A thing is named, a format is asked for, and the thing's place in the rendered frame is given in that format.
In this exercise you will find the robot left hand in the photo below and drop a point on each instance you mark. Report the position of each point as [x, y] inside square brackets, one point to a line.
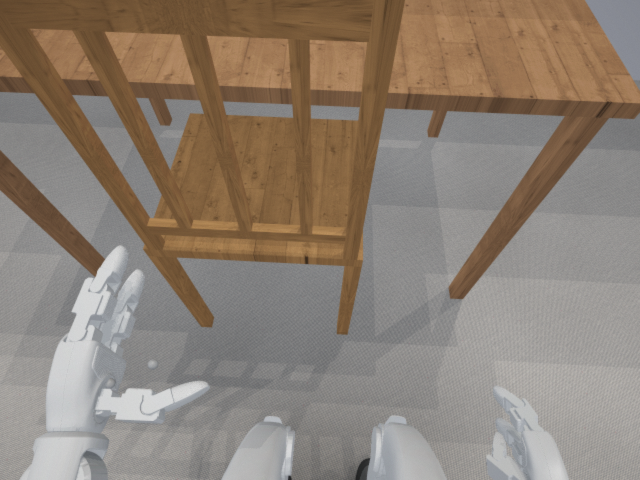
[90, 354]

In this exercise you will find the robot thigh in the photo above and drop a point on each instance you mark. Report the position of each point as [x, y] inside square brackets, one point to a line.
[400, 452]
[266, 453]

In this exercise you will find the chair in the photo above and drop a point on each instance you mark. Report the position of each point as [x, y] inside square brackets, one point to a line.
[243, 188]

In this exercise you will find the robot left forearm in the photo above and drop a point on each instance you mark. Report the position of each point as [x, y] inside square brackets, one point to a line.
[68, 455]

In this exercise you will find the robot right hand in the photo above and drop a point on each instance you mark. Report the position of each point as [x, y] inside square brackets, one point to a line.
[534, 449]

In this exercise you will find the robot left thigh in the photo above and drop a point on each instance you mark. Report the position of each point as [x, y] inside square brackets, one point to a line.
[266, 453]

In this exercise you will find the table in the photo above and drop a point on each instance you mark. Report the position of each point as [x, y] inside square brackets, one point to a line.
[534, 57]

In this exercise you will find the robot right thigh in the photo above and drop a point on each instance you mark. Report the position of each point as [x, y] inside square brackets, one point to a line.
[400, 452]

